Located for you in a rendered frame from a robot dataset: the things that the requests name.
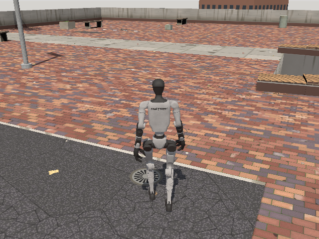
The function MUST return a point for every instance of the robot left foot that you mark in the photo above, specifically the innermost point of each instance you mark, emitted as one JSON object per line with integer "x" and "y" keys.
{"x": 152, "y": 196}

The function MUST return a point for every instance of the robot right forearm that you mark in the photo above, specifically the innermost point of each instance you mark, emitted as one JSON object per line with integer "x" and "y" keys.
{"x": 180, "y": 132}

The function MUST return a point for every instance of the robot right hand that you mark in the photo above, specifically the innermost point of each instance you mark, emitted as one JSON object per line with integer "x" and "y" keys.
{"x": 182, "y": 143}

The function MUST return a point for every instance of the robot left forearm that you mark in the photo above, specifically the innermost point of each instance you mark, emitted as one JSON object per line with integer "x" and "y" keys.
{"x": 139, "y": 133}

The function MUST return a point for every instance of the robot left upper arm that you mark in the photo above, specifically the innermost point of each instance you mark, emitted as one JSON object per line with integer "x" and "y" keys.
{"x": 141, "y": 115}

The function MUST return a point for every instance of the robot right upper arm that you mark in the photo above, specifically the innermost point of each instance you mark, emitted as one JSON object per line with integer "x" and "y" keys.
{"x": 176, "y": 112}

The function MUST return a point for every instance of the robot left hand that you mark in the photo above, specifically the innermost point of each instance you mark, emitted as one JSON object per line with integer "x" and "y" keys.
{"x": 136, "y": 150}

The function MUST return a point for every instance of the humanoid robot head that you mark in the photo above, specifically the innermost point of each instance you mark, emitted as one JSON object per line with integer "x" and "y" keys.
{"x": 158, "y": 87}

